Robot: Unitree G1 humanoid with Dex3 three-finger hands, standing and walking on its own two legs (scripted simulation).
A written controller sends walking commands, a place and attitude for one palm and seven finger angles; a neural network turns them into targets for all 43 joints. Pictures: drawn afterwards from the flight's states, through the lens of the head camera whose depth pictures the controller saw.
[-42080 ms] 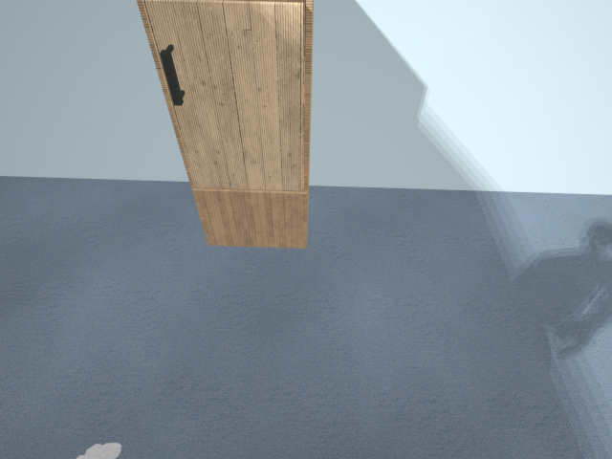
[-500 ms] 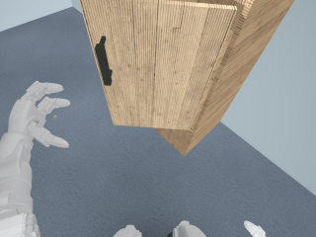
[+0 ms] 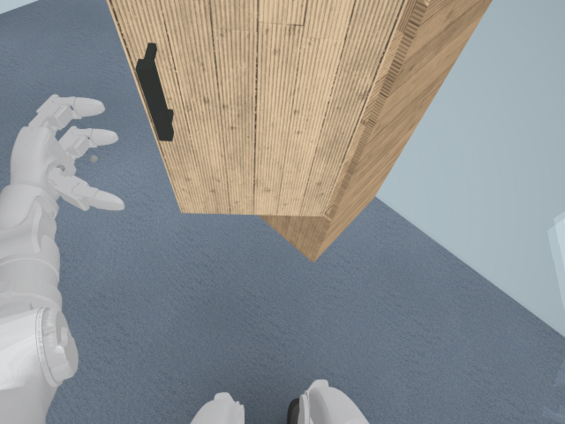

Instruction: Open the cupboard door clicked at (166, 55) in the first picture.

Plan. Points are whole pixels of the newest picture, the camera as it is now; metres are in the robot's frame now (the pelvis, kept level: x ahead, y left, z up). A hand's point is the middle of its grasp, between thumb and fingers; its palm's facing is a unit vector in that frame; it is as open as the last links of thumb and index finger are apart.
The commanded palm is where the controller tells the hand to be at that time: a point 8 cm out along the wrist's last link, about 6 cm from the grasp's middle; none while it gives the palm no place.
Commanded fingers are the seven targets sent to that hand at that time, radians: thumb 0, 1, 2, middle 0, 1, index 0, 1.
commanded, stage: move the hooked fingers beside the handle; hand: left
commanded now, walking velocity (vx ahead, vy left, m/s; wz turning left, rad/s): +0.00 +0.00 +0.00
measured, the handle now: (159, 95) +0.58 +0.18 +0.07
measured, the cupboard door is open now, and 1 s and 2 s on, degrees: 43 43 43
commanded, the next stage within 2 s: slide the fingers in behind the handle in 1.26 s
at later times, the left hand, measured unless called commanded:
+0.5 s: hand (122, 114) +0.54 +0.22 +0.07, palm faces -0.01 -1.00 -0.01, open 14.0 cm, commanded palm +0.51 +0.27 +0.07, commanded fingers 0.00 -0.50 0.30 -0.30 -1.20 -0.30 -1.20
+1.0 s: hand (119, 122) +0.53 +0.23 +0.07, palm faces -0.01 -1.00 -0.01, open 14.0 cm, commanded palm +0.51 +0.27 +0.06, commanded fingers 0.00 -0.50 0.30 -0.30 -1.20 -0.30 -1.20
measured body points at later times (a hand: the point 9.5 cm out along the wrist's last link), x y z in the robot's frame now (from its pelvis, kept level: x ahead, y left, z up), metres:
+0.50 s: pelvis +0.00 +0.00 -0.01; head +0.15 +0.03 +0.41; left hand +0.53 +0.28 +0.08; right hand -0.02 -0.26 -0.11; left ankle -0.02 +0.07 -0.68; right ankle +0.03 -0.11 -0.68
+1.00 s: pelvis +0.02 +0.00 +0.00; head +0.16 +0.04 +0.42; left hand +0.52 +0.28 +0.07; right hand +0.01 -0.27 -0.10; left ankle -0.02 +0.07 -0.68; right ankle +0.03 -0.11 -0.68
